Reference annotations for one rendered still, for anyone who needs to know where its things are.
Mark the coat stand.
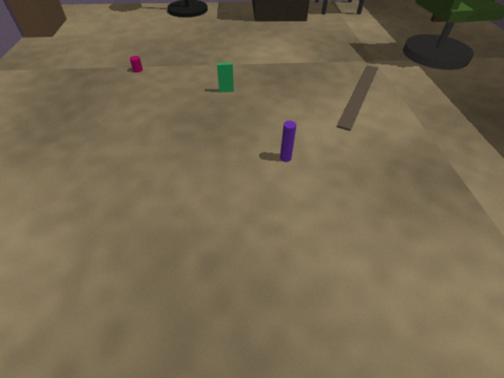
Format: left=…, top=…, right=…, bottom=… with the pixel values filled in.
left=168, top=0, right=208, bottom=17

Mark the office chair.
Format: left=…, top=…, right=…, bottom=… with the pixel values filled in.
left=403, top=0, right=504, bottom=70

